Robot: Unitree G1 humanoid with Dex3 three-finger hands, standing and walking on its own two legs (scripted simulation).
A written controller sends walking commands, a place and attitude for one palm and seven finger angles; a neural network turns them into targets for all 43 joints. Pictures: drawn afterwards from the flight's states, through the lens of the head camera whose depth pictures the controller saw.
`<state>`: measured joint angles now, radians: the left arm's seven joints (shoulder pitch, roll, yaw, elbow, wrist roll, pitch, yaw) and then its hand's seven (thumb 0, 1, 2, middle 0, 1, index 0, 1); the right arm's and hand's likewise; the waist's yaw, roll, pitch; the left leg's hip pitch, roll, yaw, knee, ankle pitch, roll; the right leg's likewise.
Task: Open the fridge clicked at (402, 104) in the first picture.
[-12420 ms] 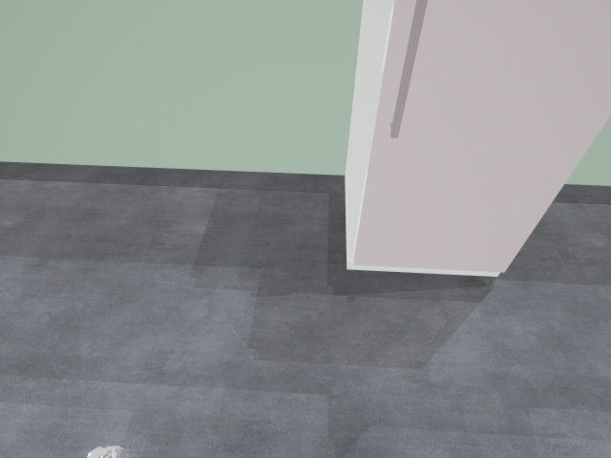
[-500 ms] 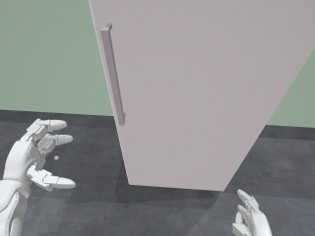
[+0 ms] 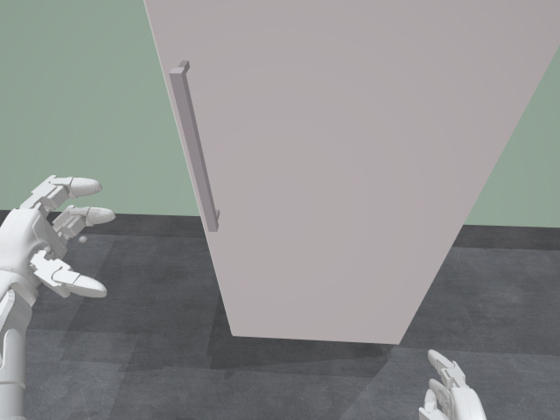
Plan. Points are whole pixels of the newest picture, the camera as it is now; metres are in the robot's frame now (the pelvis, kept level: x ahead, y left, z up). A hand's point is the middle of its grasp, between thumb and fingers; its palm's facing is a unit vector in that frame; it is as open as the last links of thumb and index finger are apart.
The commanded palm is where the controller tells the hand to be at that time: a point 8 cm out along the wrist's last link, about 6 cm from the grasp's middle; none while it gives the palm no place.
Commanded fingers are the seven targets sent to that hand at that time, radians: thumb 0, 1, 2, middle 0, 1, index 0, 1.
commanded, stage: raise the hand to about handle height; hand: left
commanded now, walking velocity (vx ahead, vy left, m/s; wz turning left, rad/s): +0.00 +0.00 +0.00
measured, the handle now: (201, 159) +0.51 +0.20 +0.11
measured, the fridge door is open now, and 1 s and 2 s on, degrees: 0 0 0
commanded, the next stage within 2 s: move the hooked fingers beside the handle in 0.34 s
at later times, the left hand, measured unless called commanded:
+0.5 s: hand (87, 247) +0.27 +0.27 +0.15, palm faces +0.10 -0.99 -0.05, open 14.0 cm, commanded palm +0.25 +0.32 +0.16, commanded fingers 0.00 -0.50 0.30 -0.30 -1.20 -0.30 -1.20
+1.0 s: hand (120, 212) +0.34 +0.26 +0.15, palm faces +0.07 -1.00 -0.03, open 14.0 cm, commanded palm +0.31 +0.31 +0.15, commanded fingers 0.00 -0.50 0.30 -0.30 -1.20 -0.30 -1.20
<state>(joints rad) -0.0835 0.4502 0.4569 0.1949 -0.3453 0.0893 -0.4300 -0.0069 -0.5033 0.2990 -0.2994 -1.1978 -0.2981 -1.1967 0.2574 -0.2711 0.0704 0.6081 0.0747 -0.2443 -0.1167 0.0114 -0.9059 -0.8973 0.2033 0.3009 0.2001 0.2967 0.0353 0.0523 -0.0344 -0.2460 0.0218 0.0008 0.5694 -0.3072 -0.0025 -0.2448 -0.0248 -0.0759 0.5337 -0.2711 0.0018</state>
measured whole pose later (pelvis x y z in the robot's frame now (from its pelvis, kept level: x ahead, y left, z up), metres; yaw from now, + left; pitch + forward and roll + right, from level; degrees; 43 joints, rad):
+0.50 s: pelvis +0.00 +0.00 +0.00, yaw +0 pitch -2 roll -1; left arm -0.07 0.42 0.44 0.19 -0.33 0.08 -0.41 -0.01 -0.50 0.30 -0.30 -1.20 -0.30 -1.20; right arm 0.25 -0.26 0.07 0.61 0.07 -0.25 -0.13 0.01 -0.91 -0.90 0.20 0.30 0.20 0.30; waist 0.04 0.06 -0.02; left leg -0.23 0.02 0.00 0.56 -0.30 -0.01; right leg -0.23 -0.02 -0.08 0.52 -0.26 0.00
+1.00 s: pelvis +0.00 +0.00 +0.00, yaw -1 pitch +1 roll +0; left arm -0.28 0.44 0.42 0.41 -0.28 0.05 -0.37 -0.01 -0.50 0.30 -0.30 -1.20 -0.30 -1.20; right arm 0.28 -0.27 0.06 0.62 0.07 -0.20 -0.12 0.01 -0.91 -0.90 0.20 0.30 0.20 0.30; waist 0.01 0.04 -0.03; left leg -0.27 0.02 0.02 0.55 -0.30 0.00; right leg -0.28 -0.02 -0.06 0.53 -0.26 0.00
